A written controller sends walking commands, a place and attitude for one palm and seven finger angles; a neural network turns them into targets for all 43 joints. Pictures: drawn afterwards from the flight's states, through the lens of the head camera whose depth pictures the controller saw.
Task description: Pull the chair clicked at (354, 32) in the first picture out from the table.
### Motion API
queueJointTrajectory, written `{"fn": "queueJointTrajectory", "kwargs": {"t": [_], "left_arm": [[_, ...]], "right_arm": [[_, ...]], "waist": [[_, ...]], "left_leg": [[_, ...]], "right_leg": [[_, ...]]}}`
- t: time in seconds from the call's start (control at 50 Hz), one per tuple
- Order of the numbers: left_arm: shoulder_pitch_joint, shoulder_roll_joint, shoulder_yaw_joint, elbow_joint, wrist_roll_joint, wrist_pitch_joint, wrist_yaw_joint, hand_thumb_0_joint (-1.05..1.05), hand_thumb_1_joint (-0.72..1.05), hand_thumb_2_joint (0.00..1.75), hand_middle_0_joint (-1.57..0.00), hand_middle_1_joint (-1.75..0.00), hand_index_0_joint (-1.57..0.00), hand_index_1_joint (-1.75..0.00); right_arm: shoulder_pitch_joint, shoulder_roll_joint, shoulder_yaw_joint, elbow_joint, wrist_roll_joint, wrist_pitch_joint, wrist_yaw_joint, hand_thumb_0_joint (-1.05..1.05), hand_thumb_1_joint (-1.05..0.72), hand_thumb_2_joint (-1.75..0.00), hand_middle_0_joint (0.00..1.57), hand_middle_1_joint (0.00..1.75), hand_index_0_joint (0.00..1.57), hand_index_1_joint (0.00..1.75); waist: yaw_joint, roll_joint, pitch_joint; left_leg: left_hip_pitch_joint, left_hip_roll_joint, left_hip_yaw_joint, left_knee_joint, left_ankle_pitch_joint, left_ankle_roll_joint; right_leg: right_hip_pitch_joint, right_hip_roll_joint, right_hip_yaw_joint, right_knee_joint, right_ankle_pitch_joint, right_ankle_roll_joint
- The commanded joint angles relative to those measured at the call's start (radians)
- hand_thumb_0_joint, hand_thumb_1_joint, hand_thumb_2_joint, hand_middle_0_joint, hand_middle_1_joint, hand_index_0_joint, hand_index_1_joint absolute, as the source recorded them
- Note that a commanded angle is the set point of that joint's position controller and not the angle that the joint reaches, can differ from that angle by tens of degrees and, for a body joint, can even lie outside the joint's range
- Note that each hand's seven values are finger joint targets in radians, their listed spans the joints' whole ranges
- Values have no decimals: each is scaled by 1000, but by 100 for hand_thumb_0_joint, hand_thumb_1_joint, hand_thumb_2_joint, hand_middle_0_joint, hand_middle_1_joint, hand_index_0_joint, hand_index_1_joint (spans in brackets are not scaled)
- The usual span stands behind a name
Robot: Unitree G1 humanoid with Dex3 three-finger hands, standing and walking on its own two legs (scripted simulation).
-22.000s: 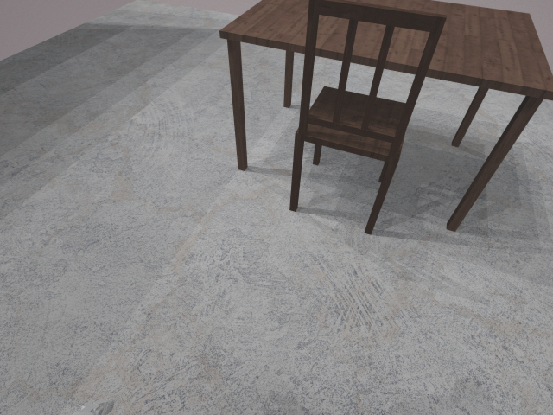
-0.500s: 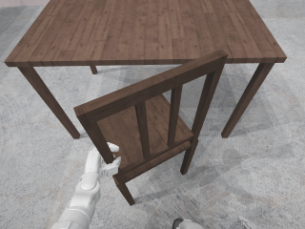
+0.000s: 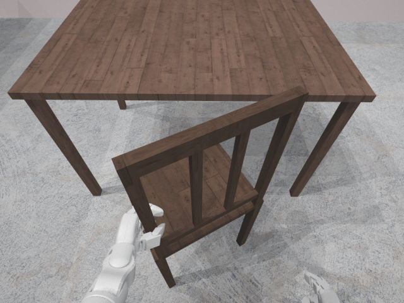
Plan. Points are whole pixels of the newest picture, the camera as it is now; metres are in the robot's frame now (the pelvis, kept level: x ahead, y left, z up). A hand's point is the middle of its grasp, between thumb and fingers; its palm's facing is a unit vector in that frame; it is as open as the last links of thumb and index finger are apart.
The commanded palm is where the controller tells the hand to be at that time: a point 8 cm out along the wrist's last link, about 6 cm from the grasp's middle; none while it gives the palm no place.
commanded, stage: stop walking, hand still on the chair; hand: left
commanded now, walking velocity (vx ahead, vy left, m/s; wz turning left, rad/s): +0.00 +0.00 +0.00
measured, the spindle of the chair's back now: (196, 194) +0.36 +0.03 -0.05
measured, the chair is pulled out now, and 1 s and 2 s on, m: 0.21 0.21 0.21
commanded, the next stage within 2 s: open the thumb and straighten the fingers in 0.04 s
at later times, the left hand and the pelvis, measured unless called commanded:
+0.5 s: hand (148, 230) +0.28 +0.14 -0.08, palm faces +0.00 -0.99 -0.16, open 11.4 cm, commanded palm +0.25 +0.18 -0.06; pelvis +0.00 +0.01 -0.02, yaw +1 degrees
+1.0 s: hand (151, 231) +0.28 +0.13 -0.08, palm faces -0.02 -0.99 -0.15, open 17.3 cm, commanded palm +0.25 +0.19 -0.06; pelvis +0.01 +0.00 -0.04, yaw +3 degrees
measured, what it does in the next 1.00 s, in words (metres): stands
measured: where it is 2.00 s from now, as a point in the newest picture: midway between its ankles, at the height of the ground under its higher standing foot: outside the picture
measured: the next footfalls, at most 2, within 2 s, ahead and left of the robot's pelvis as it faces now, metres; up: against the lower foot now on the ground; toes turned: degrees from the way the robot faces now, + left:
none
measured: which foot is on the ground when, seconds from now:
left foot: down 0.00-1.00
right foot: down 0.00-1.00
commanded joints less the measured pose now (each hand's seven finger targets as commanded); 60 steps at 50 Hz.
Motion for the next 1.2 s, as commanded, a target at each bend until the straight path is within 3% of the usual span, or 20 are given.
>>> {"fn": "queueJointTrajectory", "kwargs": {"t": [0.0, 0.12, 0.14, 0.16, 0.2, 0.24, 0.3, 0.34, 0.36, 0.42, 0.52, 0.64, 0.72, 0.78, 0.84, 0.9, 0.94, 0.98, 1.08, 1.18], "left_arm": [[-213, 130, 32, -205, 13, -55, 5, 0, 90, 90, -50, -145, -50, -145], [-147, 150, 59, -204, 16, -70, 7, 0, 90, 90, -50, -145, -50, -145], [-52, -4, -67, -97, -23, -27, -18, 0, 78, 84, -50, -145, -50, -145], [-109, 63, -1, -187, -28, -37, -26, 0, 66, 78, -50, -145, -50, -145], [-144, 125, 39, -252, -24, -42, -27, 0, 42, 67, -50, -145, -50, -145], [-99, 74, 0, -306, -10, -37, -32, 0, 17, 55, -50, -145, -50, -145], [-72, 62, -9, -341, -8, -14, -38, 0, -19, 37, -50, -145, -50, -145], [-61, 83, 16, -362, -15, 7, -42, 0, -43, 26, -47, -138, -47, -138], [-140, 149, 76, -363, -16, 14, -37, 0, -55, 20, -45, -130, -45, -130], [-111, 110, 55, -373, -26, 37, -51, 0, -55, 20, -38, -109, -38, -109], [-90, 78, 18, -462, -29, 55, -66, 0, -55, 20, -25, -73, -25, -73], [-47, 146, 84, -439, -24, 91, -69, 0, -55, 20, -10, -29, -10, -29], [-82, 138, 57, -518, -10, 102, -76, 0, -55, 20, 0, 0, 0, 0], [-64, 127, 45, -568, -14, 109, -73, 0, -55, 20, 0, 0, 0, 0], [-58, 86, 5, -560, -25, 124, -77, 0, -55, 20, 0, 0, 0, 0], [-57, 102, 16, -550, -21, 144, -79, 0, -55, 20, 0, 0, 0, 0], [-17, 109, 28, -553, -18, 157, -79, 0, -55, 20, 0, 0, 0, 0], [38, 186, 108, -519, -15, 166, -78, 0, -55, 20, 0, 0, 0, 0], [238, 158, 80, -669, -22, 154, -88, 0, -55, 20, 0, 0, 0, 0], [265, 139, 25, -762, -23, 149, -86, 0, -55, 20, 0, 0, 0, 0]], "right_arm": [[-21, -132, -40, -108, -3, -32, -8, 0, -90, -90, 20, 30, 20, 30], [-10, -137, -48, -103, -6, -35, -7, 0, -90, -90, 20, 30, 20, 30], [-7, -168, -46, -102, 33, -57, 32, 0, -90, -90, 20, 30, 20, 30], [-5, -177, -54, -106, 28, -74, 49, 0, -90, -90, 20, 30, 20, 30], [-2, -179, -63, -109, 22, -91, 62, 0, -90, -90, 20, 30, 20, 30], [2, -162, -62, -123, 11, -123, 75, 0, -90, -90, 20, 30, 20, 30], [16, -166, -65, -131, 8, -148, 85, 0, -90, -90, 20, 30, 20, 30], [15, -173, -68, -141, 8, -159, 85, 0, -90, -90, 20, 30, 20, 30], [19, -181, -67, -134, 7, -159, 79, 0, -90, -90, 20, 30, 20, 30], [14, -181, -67, -152, 8, -170, 73, 0, -90, -90, 20, 30, 20, 30], [19, -179, -67, -177, 5, -190, 69, 0, -90, -90, 20, 30, 20, 30], [23, -193, -64, -186, 5, -194, 58, 0, -90, -90, 20, 30, 20, 30], [15, -181, -57, -207, 2, -194, 57, 0, -90, -90, 20, 30, 20, 30], [24, -180, -57, -216, 0, -200, 54, 0, -90, -90, 20, 30, 20, 30], [26, -181, -53, -214, 2, -202, 53, 0, -90, -90, 20, 30, 20, 30], [27, -186, -53, -217, 1, -202, 51, 0, -90, -90, 20, 30, 20, 30], [25, -184, -52, -223, 1, -200, 54, 0, -90, -90, 20, 30, 20, 30], [19, -192, -51, -230, -1, -190, 53, 0, -90, -90, 20, 30, 20, 30], [-3, -173, -52, -285, 6, -192, 61, 0, -90, -90, 20, 30, 20, 30], [6, -177, -51, -291, 6, -216, 53, 0, -90, -90, 20, 30, 20, 30]], "waist": [[6, 21, -248], [12, 29, -256], [-37, -101, -216], [-12, -135, -263], [-17, -67, -295], [-7, 20, -322], [-8, -4, -360], [-8, -17, -387], [-20, -18, -383], [-21, -52, -389], [-23, -17, -436], [-29, -108, -392], [-25, -5, -422], [-27, -14, -469], [-47, -55, -444], [-44, -55, -442], [-33, -45, -448], [-9, -64, -427], [13, -21, -457], [-31, -41, -388]], "left_leg": [[-125, 63, -39, -92, 249, 27], [-112, 65, -41, -85, 282, 27], [-280, 9, -16, -49, 281, 20], [-320, 4, -10, -14, 276, 25], [-338, -11, -2, 6, 227, 26], [-358, -26, 11, 31, 232, 21], [-391, -29, 6, 63, 239, 21], [-422, -32, 10, 87, 217, 23], [-443, -35, 8, 98, 198, 24], [-478, -39, 10, 122, 171, 29], [-476, -43, 2, 162, 212, 23], [-551, -47, -7, 203, 176, 29], [-530, -54, -4, 219, 186, 29], [-513, -52, -14, 235, 243, 29], [-524, -51, -17, 244, 233, 30], [-542, -56, -16, 247, 202, 32], [-544, -57, -13, 249, 207, 31], [-588, -61, -15, 246, 181, 30], [-588, -59, -3, 250, 202, 26], [-595, -58, -18, 272, 155, 32]], "right_leg": [[289, -75, 91, -13, 205, -40], [285, -74, 96, 0, 228, -45], [184, -37, -7, 40, 191, -32], [183, -32, 6, 63, 196, -35], [159, -33, 16, 80, 145, -29], [140, -30, 17, 96, 138, -35], [122, -24, 6, 130, 142, -37], [111, -22, 7, 155, 130, -33], [98, -21, 14, 164, 118, -29], [80, -18, 11, 191, 87, -22], [57, -17, -2, 238, 111, -23], [29, -15, -1, 268, 96, -15], [18, -20, 2, 283, 90, -17], [37, -17, -4, 298, 145, -20], [21, -16, -9, 298, 150, -12], [22, -18, -7, 297, 126, -10], [27, -19, -7, 301, 134, -12], [45, -21, -3, 303, 115, -16], [75, -25, 4, 310, 138, -24], [-5, -18, -4, 299, 64, -15]]}}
